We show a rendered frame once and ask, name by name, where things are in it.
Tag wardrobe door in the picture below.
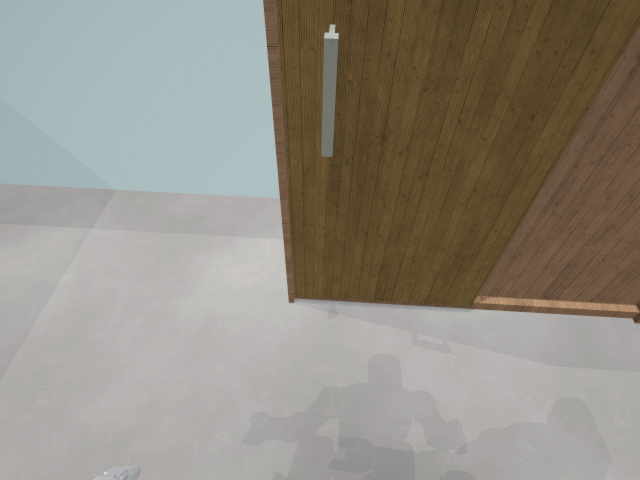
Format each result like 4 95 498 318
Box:
276 0 640 306
478 25 640 305

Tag handle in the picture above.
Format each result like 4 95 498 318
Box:
321 24 339 157

